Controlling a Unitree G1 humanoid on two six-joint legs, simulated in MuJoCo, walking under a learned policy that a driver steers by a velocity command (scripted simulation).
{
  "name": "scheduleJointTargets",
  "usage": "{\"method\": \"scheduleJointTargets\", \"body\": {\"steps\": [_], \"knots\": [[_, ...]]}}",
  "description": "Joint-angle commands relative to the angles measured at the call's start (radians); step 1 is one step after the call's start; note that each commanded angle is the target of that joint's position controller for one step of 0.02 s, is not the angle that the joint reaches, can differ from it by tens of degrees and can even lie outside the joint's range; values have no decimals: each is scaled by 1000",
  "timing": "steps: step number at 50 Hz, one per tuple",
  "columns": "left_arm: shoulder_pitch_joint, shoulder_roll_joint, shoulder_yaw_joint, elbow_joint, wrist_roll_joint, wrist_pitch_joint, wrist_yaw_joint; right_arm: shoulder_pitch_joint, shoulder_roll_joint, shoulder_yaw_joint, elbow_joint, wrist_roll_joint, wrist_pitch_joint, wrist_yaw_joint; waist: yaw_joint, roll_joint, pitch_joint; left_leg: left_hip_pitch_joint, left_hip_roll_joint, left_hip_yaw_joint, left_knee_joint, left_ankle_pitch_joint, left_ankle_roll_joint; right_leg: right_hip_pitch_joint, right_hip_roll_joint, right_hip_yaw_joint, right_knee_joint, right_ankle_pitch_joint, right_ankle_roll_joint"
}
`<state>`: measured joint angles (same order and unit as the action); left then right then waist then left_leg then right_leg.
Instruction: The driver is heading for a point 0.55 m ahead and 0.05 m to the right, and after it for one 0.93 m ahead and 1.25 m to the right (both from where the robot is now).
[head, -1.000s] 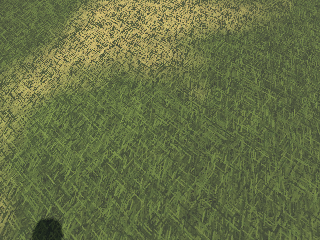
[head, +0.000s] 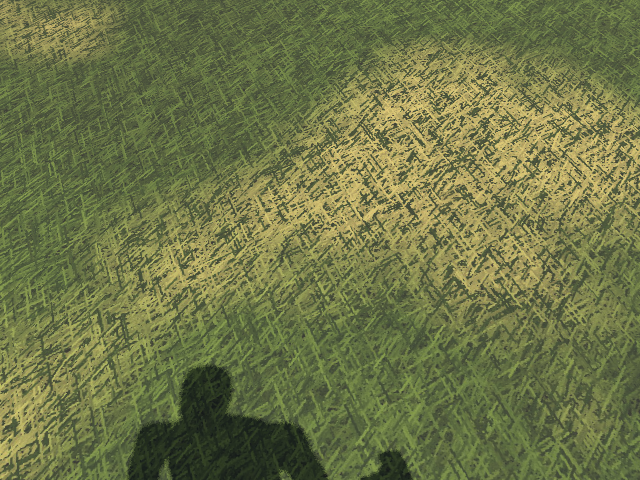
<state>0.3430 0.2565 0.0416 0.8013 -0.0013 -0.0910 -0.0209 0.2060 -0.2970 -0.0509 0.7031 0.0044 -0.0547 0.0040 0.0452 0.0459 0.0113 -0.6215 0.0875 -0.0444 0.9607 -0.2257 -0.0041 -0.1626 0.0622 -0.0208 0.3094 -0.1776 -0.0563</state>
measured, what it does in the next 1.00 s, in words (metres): walks ahead, turning right: left foot, then right foot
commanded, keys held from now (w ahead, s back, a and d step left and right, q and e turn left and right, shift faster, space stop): w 0.28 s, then w+e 0.32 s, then e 0.40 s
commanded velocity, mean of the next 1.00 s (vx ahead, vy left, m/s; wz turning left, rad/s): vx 0.40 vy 0.00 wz -0.28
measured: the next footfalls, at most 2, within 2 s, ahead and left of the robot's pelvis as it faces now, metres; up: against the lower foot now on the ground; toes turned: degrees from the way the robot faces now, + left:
left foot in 0.26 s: +0.32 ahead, +0.15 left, +0.00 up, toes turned +1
right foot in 0.78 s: +0.58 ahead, -0.10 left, +0.00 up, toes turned -14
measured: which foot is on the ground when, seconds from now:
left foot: up 0.00-0.24, down 0.26-0.78, up 0.80-1.00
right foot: down 0.00-0.28, up 0.30-0.76, down 0.78-1.00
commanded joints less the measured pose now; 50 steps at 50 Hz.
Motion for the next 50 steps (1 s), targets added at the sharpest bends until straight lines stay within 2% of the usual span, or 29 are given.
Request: {"method": "scheduleJointTargets", "body": {"steps": [1, 6, 9, 11, 12, 13, 14, 15, 16, 17, 18, 19, 20, 23, 26, 30, 32, 35, 37, 38, 39, 40, 41, 42, 43, 44, 46, 47, 50], "knots": [[-47, 172, 42, -57, -8, -11, 10, -58, -29, -2, -74, -3, -16, 3, -12, -108, 3, -40, 20, 3, -167, 159, -16, 27, -247, 170, -163, 246, -165], [43, 191, 44, -1, -21, 6, 14, -207, -24, 2, -113, 11, -30, 22, 45, -109, 35, 19, -22, 30, -376, 300, -5, 82, -258, 131, -142, 232, -141], [59, 203, 50, 23, -24, 23, 20, -241, -41, -4, -136, 13, -37, 37, 33, -119, 46, 12, -34, 25, -435, 219, 31, 177, -303, 149, -90, 286, -121], [40, 221, 55, 27, -24, 33, 26, -178, -69, -17, -124, 8, -40, 38, -15, -133, 7, 122, -64, 50, -466, 156, 62, 209, -304, 138, -3, 468, -99], [22, 219, 54, 26, -24, 38, 28, -69, -98, -34, -92, 4, -40, 34, -79, -125, -59, 282, -92, 79, -495, 169, 88, 189, -269, 102, 122, 611, -78], [18, 188, 40, 15, -13, 38, 31, 90, -149, -57, -51, -1, -38, 24, -148, -100, -175, 539, -45, 38, -465, 204, 128, 78, -220, 64, 323, 571, -46], [98, 96, 9, -18, 4, 23, 28, 222, -249, -78, -37, -23, -32, 14, -149, 91, -346, 943, 214, -333, -447, 177, 258, -277, -99, 8, 707, 191, 20], [133, 77, -3, 0, -7, 4, 20, 256, -212, -70, -20, -5, -25, 17, -150, 239, -440, 1051, 324, -670, -597, 13, 349, -493, -6, 103, 924, -396, 41], [57, 176, 25, -10, -35, -7, 13, 207, -149, -50, -25, 1, -23, 15, -164, 131, -293, 944, 296, -578, -633, -98, 301, -595, -66, 160, 1005, -373, 30], [-27, 183, 27, -34, -46, -11, 10, 145, -122, -40, -31, -1, -22, 11, -146, 76, -173, 800, 259, -432, -656, -83, 262, -609, -115, 130, 983, -284, 23], [-67, 169, 27, -41, -36, -7, 13, 85, -96, -31, -27, -8, -25, 13, -113, 22, -89, 658, 216, -332, -698, -24, 239, -578, -151, 113, 920, -210, 28], [-63, 163, 35, -35, -25, 6, 17, 42, -66, -23, -27, -14, -34, 16, -79, 36, -50, 565, 182, -256, -735, 36, 221, -529, -180, 120, 867, -157, 32], [-31, 143, 33, -24, -25, 21, 18, 18, -61, -23, -23, -18, -42, 18, -53, 58, -37, 501, 166, -203, -770, 71, 214, -471, -191, 125, 850, -121, 40], [-27, 102, 31, -21, -25, 50, 25, 10, -74, -33, 8, -20, -65, 16, -29, 34, -4, 437, 164, -81, -831, 192, 221, -473, -194, 139, 803, -39, 62], [-92, 93, 32, -43, -20, 49, 22, 29, -91, -40, 39, -24, -65, 4, -41, 10, 16, 478, 149, 27, -842, 285, 206, -534, -185, 152, 668, 120, 72], [-220, 63, 20, -82, -16, 39, -3, 56, -116, -44, 65, -15, -56, -9, -90, -6, 49, 510, 131, 144, -856, 304, 171, -494, -169, 70, 440, 285, 59], [-287, 52, 14, -118, -8, 37, -16, 74, -128, -47, 83, -11, -39, -17, -109, -16, 80, 556, 141, 186, -808, 450, 160, -494, -154, 33, 354, 286, 49], [-297, 71, 25, -159, -4, 37, -39, 85, -157, -56, 94, 5, -4, -32, -96, 19, 42, 656, 165, 214, -679, 701, 133, -457, -110, -21, 300, 186, 23], [-198, 114, 47, -150, -3, 40, -48, 54, -180, -65, 81, 18, 16, -48, -37, 54, -27, 684, 161, 223, -512, 913, 104, -336, -49, -62, 289, 85, -11], [-84, 155, 70, -125, -3, 39, -45, 34, -178, -64, 71, 20, 24, -53, 25, 38, -85, 655, 134, 235, -351, 906, 77, -197, -15, -66, 228, 121, -39], [23, 215, 96, -104, 1, 39, -25, 44, -159, -55, 64, 16, 20, -53, 82, -30, -148, 532, 73, 250, -114, 710, 21, 12, -34, 3, 140, 340, -80], [27, 319, 110, -111, 3, 50, 1, 137, -38, -20, 34, -48, 7, -40, -11, -292, -253, 190, -60, 237, 235, -211, -45, 337, -282, 328, 268, 871, -200], [8, 323, 101, -163, 15, 45, -3, 190, -52, -4, 18, -31, -14, -21, -15, -289, -472, -14, -186, 17, 514, -519, -76, 526, -470, 733, 187, 851, -414], [-26, 259, 91, -185, 11, 49, -7, 99, -134, -25, 18, 2, -21, -11, 42, -128, -460, -45, -112, -84, 516, -426, -54, 469, -408, 612, 147, 743, -366], [-88, 214, 79, -189, -5, 50, -4, 24, -128, -22, -11, 13, -19, -15, 24, -91, -325, -81, -79, -63, 443, -339, -41, 345, -351, 494, 129, 631, -312], [-131, 186, 71, -190, -16, 55, 1, 1, -118, -23, -3, -2, -10, -29, -6, -22, -220, -73, -46, -52, 365, -282, -47, 199, -305, 432, 96, 552, -268], [-176, 173, 66, -204, -1, 67, 11, 13, -132, -33, -9, -11, 20, -39, -61, -77, -151, 44, -33, -53, 262, -228, -51, -13, -257, 391, 37, 461, -242], [-191, 178, 69, -209, 6, 70, 13, 31, -116, -31, -8, -13, 29, -41, -76, -96, -141, 76, -42, -41, 210, -222, -58, -68, -242, 374, 27, 469, -239], [-187, 208, 81, -211, 5, 80, 29, 25, -85, -22, -7, -19, 39, -50, -76, -113, -165, 113, -66, -30, 60, -174, -84, -120, -215, 343, 36, 493, -228]]}}
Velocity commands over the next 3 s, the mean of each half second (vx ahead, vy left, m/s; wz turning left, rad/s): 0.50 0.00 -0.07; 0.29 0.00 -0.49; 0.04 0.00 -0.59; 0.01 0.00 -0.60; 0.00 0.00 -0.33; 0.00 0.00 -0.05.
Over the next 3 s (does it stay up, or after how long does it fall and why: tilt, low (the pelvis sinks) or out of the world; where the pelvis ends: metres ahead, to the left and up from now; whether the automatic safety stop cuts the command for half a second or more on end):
stays up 0.50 0.00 -0.01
